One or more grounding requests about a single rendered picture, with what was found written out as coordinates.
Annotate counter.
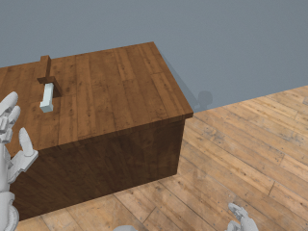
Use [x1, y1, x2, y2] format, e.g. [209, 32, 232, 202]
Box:
[0, 41, 193, 221]

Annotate robot right hand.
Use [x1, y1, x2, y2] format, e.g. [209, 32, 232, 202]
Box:
[225, 203, 259, 231]

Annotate tap lever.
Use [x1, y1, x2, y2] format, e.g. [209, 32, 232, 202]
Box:
[39, 83, 54, 113]

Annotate robot left hand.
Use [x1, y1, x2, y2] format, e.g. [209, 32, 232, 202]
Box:
[0, 91, 39, 193]

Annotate left robot forearm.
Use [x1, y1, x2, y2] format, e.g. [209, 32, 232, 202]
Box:
[0, 192, 19, 231]

